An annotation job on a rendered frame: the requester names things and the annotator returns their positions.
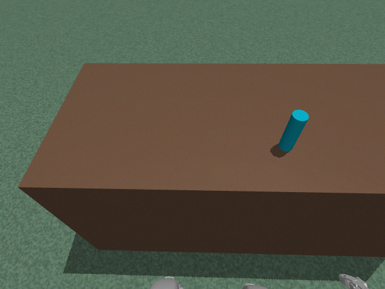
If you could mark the can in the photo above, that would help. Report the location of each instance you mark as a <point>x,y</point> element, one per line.
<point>293,130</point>

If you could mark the right robot hand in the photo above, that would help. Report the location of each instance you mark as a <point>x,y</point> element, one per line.
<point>352,282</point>

